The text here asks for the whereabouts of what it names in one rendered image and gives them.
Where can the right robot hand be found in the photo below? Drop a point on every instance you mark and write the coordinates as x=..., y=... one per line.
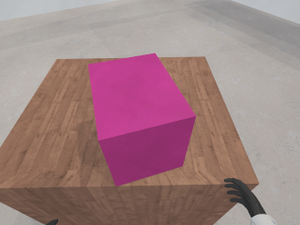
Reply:
x=249, y=200

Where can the pedestal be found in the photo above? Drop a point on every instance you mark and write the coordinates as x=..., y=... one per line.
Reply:
x=52, y=165

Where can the carton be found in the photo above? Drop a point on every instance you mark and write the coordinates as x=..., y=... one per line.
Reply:
x=143, y=121

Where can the right robot forearm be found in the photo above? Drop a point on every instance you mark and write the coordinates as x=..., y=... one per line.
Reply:
x=262, y=219

